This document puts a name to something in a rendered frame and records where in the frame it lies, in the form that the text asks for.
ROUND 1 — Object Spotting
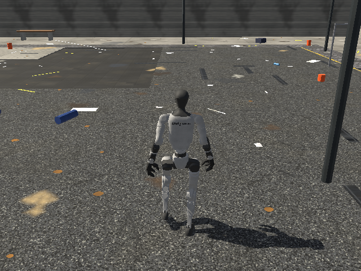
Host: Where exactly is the robot left forearm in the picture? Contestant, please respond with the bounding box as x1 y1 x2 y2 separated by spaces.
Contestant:
148 137 160 164

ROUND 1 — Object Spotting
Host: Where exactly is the right robot hand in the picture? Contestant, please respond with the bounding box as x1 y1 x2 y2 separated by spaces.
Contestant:
201 158 214 172

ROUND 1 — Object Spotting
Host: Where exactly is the robot torso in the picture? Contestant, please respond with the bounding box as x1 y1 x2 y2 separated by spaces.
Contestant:
168 112 194 169

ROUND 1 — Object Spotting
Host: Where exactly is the robot right shin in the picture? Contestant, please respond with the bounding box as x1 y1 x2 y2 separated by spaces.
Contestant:
187 191 196 228

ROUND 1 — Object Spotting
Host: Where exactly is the left robot hand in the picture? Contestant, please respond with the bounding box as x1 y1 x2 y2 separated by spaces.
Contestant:
146 162 159 177

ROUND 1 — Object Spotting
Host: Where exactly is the robot right upper arm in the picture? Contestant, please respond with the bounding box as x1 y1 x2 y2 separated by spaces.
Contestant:
193 114 208 145

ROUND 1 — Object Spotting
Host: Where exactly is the robot left upper arm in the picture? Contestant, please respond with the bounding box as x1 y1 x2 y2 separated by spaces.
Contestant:
154 113 170 146

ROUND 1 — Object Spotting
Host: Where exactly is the robot right forearm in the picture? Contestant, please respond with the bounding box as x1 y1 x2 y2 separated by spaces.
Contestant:
202 137 213 160

